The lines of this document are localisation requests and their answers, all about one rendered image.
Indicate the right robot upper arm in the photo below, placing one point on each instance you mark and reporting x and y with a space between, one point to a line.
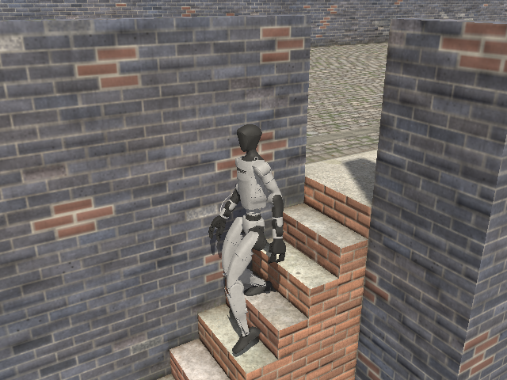
236 162

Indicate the robot right shin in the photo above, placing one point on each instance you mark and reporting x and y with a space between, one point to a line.
249 278

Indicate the right robot hand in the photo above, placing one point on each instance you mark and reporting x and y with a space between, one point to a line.
219 223

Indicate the right robot forearm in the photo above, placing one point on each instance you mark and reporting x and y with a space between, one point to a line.
230 205

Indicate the left robot forearm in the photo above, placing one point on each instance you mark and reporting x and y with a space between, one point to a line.
277 221

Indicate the left robot hand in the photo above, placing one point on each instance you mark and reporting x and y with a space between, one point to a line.
277 247

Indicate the left robot upper arm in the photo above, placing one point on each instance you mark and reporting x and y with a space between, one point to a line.
264 172

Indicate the right robot foot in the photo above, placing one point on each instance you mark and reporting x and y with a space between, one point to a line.
256 290

